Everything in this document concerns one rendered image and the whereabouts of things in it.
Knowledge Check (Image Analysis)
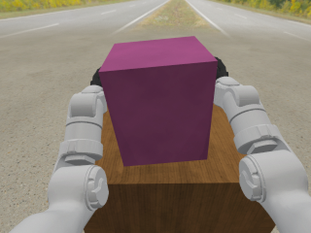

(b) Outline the robot right forearm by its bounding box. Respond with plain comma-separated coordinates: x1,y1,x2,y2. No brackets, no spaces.
213,76,309,189

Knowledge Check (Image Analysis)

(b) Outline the carton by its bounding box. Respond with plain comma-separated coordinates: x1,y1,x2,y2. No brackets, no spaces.
98,36,218,167

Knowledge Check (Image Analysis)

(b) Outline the robot left forearm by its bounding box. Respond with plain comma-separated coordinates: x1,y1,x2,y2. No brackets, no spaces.
47,84,108,203

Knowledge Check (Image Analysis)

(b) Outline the robot right upper arm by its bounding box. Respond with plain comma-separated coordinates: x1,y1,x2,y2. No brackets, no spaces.
238,150,311,233

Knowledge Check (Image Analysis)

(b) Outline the pedestal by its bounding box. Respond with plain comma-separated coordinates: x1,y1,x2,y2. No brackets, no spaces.
84,104,276,233

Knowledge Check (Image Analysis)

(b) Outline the right robot hand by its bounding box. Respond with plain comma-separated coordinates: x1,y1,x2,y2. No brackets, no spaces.
215,56,228,80

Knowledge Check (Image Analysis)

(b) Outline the robot left upper arm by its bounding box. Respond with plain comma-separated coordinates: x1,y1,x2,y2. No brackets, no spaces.
9,164,109,233

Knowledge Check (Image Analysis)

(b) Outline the left robot hand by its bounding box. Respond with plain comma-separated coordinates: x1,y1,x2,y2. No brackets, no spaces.
90,67,107,104

